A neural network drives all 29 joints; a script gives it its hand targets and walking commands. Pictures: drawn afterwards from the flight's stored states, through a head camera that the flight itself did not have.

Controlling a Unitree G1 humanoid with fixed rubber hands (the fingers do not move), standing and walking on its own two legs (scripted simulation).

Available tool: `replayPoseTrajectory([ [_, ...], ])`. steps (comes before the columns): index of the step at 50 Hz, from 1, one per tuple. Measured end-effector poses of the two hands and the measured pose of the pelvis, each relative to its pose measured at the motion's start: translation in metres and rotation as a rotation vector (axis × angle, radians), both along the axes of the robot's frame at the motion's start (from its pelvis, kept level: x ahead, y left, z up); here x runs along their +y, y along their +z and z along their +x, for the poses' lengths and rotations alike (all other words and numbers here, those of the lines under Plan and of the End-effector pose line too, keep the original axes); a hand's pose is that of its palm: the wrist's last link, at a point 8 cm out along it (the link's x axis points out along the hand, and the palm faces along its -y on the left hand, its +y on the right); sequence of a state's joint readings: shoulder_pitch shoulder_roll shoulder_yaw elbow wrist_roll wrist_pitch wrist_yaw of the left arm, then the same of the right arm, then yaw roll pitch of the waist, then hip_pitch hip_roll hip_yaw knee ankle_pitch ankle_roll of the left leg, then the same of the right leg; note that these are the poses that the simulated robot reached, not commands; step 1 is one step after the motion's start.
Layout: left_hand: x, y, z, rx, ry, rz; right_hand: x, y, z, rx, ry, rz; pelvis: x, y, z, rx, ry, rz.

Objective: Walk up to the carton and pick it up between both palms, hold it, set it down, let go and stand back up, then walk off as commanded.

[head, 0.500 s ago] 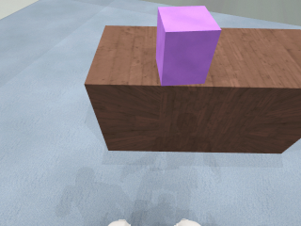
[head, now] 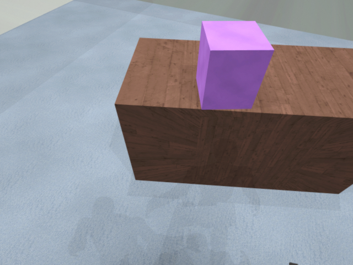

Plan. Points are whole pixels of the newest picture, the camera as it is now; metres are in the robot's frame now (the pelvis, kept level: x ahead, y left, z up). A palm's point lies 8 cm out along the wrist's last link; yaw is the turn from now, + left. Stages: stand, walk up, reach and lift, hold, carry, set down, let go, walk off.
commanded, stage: walk up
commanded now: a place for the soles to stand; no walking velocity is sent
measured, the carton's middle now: (227, 66) +0.79 -0.19 +0.01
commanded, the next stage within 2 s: none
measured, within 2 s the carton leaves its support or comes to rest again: neither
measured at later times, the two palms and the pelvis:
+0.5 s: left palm out of the picture +0.16 +0.22 -0.10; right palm out of the picture +0.09 -0.44 -0.11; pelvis +0.08 -0.09 -0.01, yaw -4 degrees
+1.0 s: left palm (126, 183) +0.37 +0.15 -0.12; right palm out of the picture +0.23 -0.48 -0.10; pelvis +0.24 -0.15 -0.01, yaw -6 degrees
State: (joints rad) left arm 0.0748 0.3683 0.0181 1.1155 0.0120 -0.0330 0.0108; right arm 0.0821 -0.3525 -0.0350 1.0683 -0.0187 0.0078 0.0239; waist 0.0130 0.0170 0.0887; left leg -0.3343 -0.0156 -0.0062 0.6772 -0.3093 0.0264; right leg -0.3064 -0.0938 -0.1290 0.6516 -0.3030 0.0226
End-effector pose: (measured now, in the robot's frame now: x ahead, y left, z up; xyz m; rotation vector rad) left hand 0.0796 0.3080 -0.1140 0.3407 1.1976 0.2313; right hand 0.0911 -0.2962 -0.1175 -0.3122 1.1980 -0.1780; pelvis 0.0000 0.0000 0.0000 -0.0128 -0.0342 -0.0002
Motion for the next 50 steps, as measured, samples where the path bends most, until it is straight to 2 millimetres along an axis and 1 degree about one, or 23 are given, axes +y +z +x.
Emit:
replayPoseTrajectory([
  [4,0.003,0.002,-0.003,0.012,0.006,-0.012,0.002,0.002,-0.008,0.010,-0.011,0.004,0.001,0.003,0.002,0.000,-0.006,0.001],
  [7,0.005,0.005,0.001,0.029,-0.016,-0.015,-0.008,0.010,-0.020,-0.024,-0.042,-0.015,-0.007,0.005,0.007,-0.001,-0.017,0.017],
  [10,0.001,0.008,0.013,0.024,-0.038,-0.009,-0.029,0.017,-0.037,-0.018,-0.085,-0.049,-0.018,0.006,0.014,-0.006,-0.030,0.041],
  [14,-0.015,0.013,0.035,0.010,-0.069,-0.014,-0.065,0.021,-0.055,0.018,-0.132,-0.092,-0.036,0.005,0.027,-0.013,-0.056,0.057],
  [16,-0.027,0.015,0.048,-0.001,-0.080,-0.015,-0.086,0.019,-0.058,0.035,-0.148,-0.107,-0.048,0.002,0.036,-0.016,-0.067,0.060],
  [18,-0.040,0.014,0.062,-0.015,-0.089,-0.007,-0.107,0.014,-0.055,0.049,-0.159,-0.117,-0.062,-0.003,0.047,-0.017,-0.078,0.058],
  [20,-0.053,0.012,0.071,-0.038,-0.088,0.006,-0.127,0.006,-0.046,0.064,-0.154,-0.129,-0.076,-0.010,0.056,-0.022,-0.077,0.027],
  [21,-0.060,0.011,0.074,-0.049,-0.087,0.009,-0.134,0.004,-0.038,0.066,-0.150,-0.133,-0.081,-0.012,0.061,-0.020,-0.076,0.019],
  [24,-0.080,0.012,0.078,-0.053,-0.065,-0.006,-0.143,0.005,-0.008,0.041,-0.122,-0.125,-0.092,-0.008,0.074,-0.025,-0.077,0.002],
  [27,-0.097,0.012,0.081,-0.036,-0.057,-0.026,-0.144,0.011,0.025,-0.003,-0.084,-0.103,-0.100,-0.002,0.090,-0.024,-0.071,-0.003],
  [30,-0.108,0.009,0.086,-0.019,-0.054,-0.050,-0.141,0.017,0.056,-0.030,-0.052,-0.082,-0.106,0.002,0.109,-0.016,-0.066,-0.005],
  [33,-0.113,0.003,0.094,-0.002,-0.040,-0.072,-0.137,0.022,0.086,-0.047,-0.026,-0.078,-0.110,0.002,0.130,-0.015,-0.061,-0.012],
  [36,-0.111,-0.009,0.110,0.018,-0.035,-0.083,-0.134,0.024,0.115,-0.078,-0.011,-0.091,-0.110,-0.004,0.155,-0.015,-0.061,-0.001],
  [39,-0.114,-0.020,0.136,0.041,-0.057,-0.076,-0.137,0.025,0.134,-0.132,-0.033,-0.111,-0.113,-0.011,0.176,-0.016,-0.072,0.031],
  [42,-0.120,-0.022,0.176,0.024,-0.102,-0.066,-0.143,0.028,0.139,-0.135,-0.072,-0.117,-0.121,-0.011,0.193,-0.026,-0.078,0.042],
  [46,-0.135,-0.014,0.235,-0.042,-0.145,-0.066,-0.159,0.027,0.137,-0.075,-0.097,-0.120,-0.134,-0.009,0.215,-0.030,-0.090,0.045],
  [50,-0.153,-0.002,0.290,-0.089,-0.184,-0.051,-0.183,0.019,0.140,-0.025,-0.134,-0.112,-0.153,-0.011,0.243,-0.029,-0.102,0.045],
])
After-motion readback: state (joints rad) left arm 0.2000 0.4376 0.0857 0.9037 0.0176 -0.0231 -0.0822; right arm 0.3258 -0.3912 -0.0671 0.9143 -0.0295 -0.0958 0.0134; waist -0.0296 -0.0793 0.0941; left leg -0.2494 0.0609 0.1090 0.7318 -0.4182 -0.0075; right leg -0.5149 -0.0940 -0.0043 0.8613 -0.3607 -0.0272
